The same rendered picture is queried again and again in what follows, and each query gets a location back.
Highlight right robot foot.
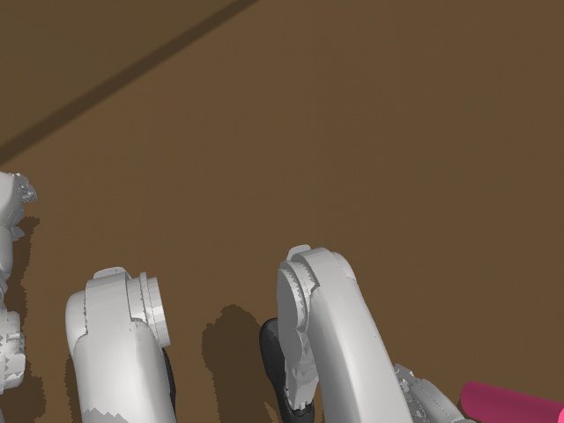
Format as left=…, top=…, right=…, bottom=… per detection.
left=259, top=318, right=315, bottom=423

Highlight right robot hand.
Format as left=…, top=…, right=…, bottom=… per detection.
left=393, top=364, right=465, bottom=423

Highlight left robot hand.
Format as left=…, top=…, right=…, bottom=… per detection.
left=0, top=171, right=37, bottom=241

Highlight left robot foot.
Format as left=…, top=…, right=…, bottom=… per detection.
left=162, top=348, right=177, bottom=422

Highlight left robot arm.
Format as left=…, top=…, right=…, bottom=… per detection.
left=0, top=226, right=26, bottom=423

